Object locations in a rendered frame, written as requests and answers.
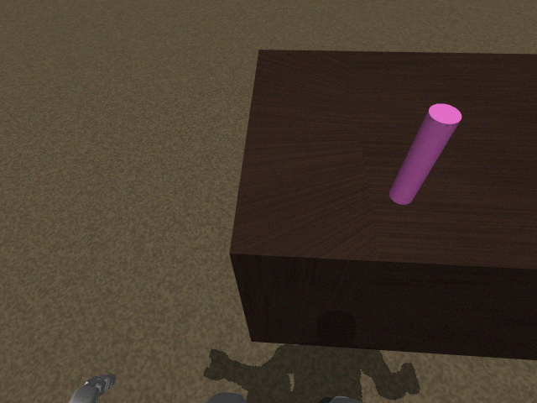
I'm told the left robot hand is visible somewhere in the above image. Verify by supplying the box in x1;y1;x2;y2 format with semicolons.
68;374;116;403

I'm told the can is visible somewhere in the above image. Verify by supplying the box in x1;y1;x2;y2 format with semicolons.
389;103;461;205

